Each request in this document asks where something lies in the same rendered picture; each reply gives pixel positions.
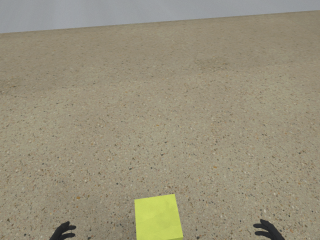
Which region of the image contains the carton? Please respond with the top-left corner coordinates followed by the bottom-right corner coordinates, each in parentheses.
top-left (134, 194), bottom-right (183, 240)

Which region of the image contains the left robot hand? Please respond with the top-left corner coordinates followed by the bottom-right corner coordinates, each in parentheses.
top-left (49, 221), bottom-right (76, 240)

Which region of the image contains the right robot hand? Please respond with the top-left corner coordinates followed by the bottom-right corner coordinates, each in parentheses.
top-left (253, 219), bottom-right (285, 240)

